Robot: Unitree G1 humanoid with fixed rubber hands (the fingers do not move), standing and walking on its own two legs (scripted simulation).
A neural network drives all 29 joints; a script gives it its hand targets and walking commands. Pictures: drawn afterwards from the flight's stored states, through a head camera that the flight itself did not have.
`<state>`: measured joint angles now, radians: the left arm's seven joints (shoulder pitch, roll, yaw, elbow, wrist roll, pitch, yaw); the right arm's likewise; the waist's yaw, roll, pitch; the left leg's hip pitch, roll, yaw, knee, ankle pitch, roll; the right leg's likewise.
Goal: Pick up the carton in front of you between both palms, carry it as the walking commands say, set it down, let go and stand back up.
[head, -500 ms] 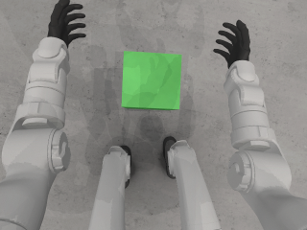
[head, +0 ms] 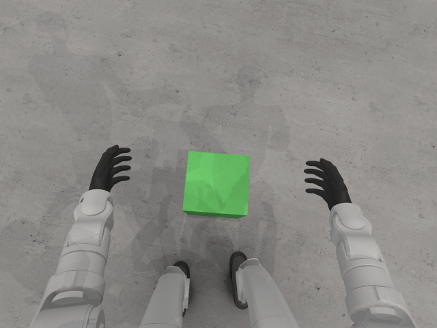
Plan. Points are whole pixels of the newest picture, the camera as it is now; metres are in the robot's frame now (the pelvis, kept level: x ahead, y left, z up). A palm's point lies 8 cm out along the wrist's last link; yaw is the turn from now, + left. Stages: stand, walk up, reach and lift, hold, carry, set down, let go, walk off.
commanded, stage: let go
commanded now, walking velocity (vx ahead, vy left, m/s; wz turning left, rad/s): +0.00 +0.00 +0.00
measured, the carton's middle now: (215, 188) +0.42 -0.03 -0.59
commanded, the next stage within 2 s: stand in 0.88 s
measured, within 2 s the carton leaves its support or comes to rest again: neither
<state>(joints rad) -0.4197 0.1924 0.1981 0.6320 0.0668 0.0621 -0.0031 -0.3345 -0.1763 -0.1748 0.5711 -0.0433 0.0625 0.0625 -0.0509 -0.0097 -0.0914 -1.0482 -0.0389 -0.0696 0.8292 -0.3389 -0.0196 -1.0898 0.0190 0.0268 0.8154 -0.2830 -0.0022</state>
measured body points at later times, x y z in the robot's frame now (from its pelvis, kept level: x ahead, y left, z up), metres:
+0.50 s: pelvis +0.04 +0.01 +0.06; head +0.07 +0.01 +0.51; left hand +0.22 +0.24 -0.02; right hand +0.20 -0.23 -0.02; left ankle +0.01 +0.13 -0.68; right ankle +0.03 -0.11 -0.68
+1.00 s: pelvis +0.04 +0.01 +0.05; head +0.04 +0.00 +0.50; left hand +0.20 +0.27 -0.03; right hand +0.19 -0.26 -0.03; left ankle +0.01 +0.13 -0.68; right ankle +0.03 -0.11 -0.68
